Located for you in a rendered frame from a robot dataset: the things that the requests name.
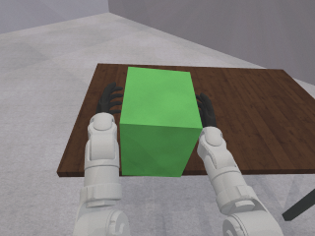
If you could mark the left robot upper arm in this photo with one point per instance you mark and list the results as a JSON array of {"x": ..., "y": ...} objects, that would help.
[{"x": 110, "y": 222}]

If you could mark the right robot upper arm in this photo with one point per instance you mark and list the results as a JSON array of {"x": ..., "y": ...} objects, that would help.
[{"x": 250, "y": 223}]

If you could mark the left robot forearm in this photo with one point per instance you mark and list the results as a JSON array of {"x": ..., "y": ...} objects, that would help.
[{"x": 101, "y": 178}]

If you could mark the left robot hand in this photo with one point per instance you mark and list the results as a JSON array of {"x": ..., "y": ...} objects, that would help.
[{"x": 104, "y": 103}]

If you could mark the right robot forearm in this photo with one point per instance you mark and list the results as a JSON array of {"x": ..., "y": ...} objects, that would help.
[{"x": 233, "y": 194}]

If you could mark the right robot hand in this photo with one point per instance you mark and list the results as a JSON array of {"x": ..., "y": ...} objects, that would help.
[{"x": 207, "y": 112}]

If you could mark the carton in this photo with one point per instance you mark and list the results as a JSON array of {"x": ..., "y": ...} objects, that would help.
[{"x": 160, "y": 122}]

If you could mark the table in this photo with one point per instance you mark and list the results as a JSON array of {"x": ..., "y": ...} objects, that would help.
[{"x": 266, "y": 119}]

